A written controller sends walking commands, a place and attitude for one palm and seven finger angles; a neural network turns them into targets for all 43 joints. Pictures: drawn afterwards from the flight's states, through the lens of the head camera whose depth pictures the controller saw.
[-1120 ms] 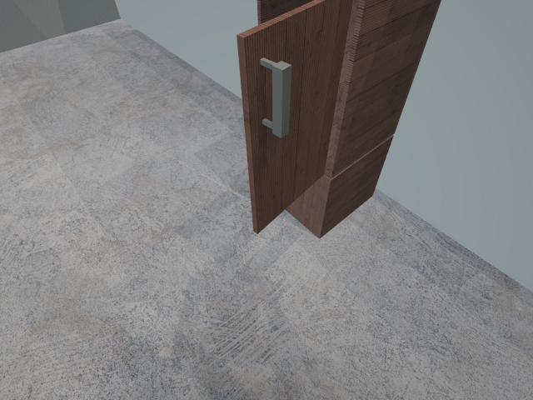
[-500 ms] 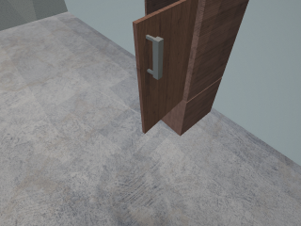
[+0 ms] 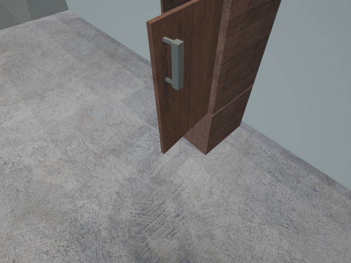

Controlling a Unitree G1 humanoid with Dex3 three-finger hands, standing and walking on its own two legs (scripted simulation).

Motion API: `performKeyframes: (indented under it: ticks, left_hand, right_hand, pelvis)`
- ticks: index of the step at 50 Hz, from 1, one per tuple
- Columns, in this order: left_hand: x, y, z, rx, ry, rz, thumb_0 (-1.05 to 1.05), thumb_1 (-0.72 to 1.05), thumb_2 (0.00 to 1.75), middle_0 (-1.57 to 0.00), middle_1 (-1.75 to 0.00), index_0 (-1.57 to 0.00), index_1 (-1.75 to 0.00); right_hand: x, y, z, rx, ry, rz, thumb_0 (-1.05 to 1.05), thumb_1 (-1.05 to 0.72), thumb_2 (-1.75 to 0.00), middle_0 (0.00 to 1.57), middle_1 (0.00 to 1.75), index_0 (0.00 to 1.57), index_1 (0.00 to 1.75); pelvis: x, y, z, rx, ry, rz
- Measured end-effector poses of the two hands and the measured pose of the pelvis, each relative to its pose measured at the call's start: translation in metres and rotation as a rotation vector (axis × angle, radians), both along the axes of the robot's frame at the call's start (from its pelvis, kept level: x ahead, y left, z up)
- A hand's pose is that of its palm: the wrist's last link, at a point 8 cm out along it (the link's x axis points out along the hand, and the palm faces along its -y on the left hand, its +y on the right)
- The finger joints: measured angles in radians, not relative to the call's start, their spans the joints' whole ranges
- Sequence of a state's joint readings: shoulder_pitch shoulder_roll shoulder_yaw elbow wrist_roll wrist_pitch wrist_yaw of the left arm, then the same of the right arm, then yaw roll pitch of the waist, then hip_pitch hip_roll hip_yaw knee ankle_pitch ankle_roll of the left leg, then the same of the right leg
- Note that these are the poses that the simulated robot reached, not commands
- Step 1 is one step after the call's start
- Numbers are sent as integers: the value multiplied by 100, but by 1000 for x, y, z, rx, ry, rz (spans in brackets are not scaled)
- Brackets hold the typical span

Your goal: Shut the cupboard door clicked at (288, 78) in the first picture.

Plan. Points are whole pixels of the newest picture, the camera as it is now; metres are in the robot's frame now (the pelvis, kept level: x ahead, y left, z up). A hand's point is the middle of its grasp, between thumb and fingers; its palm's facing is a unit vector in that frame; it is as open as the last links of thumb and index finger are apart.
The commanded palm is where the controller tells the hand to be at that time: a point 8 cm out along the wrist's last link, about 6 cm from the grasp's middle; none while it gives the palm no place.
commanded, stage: walk around to get in front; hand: left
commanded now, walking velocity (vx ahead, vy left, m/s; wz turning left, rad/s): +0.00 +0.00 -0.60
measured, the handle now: (172, 64) +0.64 +0.05 +0.11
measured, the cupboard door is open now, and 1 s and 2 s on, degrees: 97 97 97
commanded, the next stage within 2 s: none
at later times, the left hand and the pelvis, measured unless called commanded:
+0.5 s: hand out of the picture +0.09 +0.18 -0.18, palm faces -0.19 -0.94 -0.29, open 7.4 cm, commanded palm none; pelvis -0.03 -0.01 -0.02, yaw -14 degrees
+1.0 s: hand (132, 252) +0.18 +0.13 -0.17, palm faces -0.49 -0.84 -0.24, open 7.4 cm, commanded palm none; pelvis -0.03 +0.00 -0.01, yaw -32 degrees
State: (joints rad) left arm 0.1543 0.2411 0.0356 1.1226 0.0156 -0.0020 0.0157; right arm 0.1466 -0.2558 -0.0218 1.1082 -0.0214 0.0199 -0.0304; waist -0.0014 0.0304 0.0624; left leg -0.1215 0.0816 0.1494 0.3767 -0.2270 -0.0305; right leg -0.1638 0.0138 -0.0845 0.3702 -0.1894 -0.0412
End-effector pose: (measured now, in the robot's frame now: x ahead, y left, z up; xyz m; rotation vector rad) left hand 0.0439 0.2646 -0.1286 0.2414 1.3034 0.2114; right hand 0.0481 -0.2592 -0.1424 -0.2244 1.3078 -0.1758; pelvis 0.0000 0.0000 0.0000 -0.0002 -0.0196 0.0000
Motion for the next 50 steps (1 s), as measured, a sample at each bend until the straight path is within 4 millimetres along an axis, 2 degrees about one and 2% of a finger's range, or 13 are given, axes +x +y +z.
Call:
performKeyframes:
  ticks: [5,11,16,20,23,29,34,37,39,43,50]
  left_hand:
    - [-1,-8,-11,-39,35,-29,0,91,90,-20,-30,-20,-29]
    - [8,-11,-23,-77,40,-77,1,91,90,-20,-30,-20,-29]
    - [28,-18,-17,-71,14,-121,1,91,90,-20,-30,-20,-29]
    - [46,-29,-13,-48,-36,-169,1,91,90,-20,-30,-20,-29]
    - [52,-35,-18,-17,-56,-204,0,91,90,-20,-30,-20,-29]
    - [48,-42,-12,-12,23,-281,0,91,90,-20,-30,-20,-29]
    - [59,-41,-16,-39,40,-341,1,91,90,-20,-30,-21,-29]
    - [74,-37,-26,-61,29,-370,1,91,90,-20,-30,-21,-29]
    - [88,-36,-31,-73,15,-388,1,91,90,-20,-30,-21,-29]
    - [117,-46,-23,-94,-46,-436,1,91,90,-20,-30,-20,-29]
    - [150,-85,-9,-87,-97,-577,1,91,90,-19,-30,-20,-29]
  right_hand:
    - [-19,14,-5,18,8,-63,0,-91,-90,20,29,20,30]
    - [-52,27,-9,17,34,-131,0,-91,-90,21,29,20,30]
    - [-81,28,-14,32,66,-174,1,-91,-90,21,30,20,30]
    - [-93,17,-26,55,73,-214,1,-91,-89,21,30,20,30]
    - [-92,2,-35,57,60,-257,1,-91,-89,21,30,20,30]
    - [-64,-17,-8,13,-69,-313,1,-91,-90,20,29,20,30]
    - [-46,-18,10,-32,-177,-350,1,-91,-90,20,29,20,30]
    - [-45,-13,13,-69,-223,-370,1,-91,-90,20,29,20,30]
    - [-54,-6,13,-88,-217,-374,0,-91,-90,20,29,20,30]
    - [-85,8,17,-79,-143,-388,0,-91,-90,21,29,20,30]
    - [-146,13,2,-30,-64,-516,1,-91,-89,21,30,20,30]
  pelvis:
    - [-5,5,-5,-4,3,-40]
    - [-14,13,-11,11,8,-93]
    - [-18,10,-12,11,2,-141]
    - [-18,-2,-18,10,1,-184]
    - [-22,-10,-26,15,5,-220]
    - [-27,-8,-11,31,28,-313]
    - [-24,2,-7,36,37,-384]
    - [-19,12,-15,9,47,-420]
    - [-20,16,-17,3,34,-429]
    - [-23,15,-10,-11,18,-467]
    - [-27,1,-12,-19,24,-567]
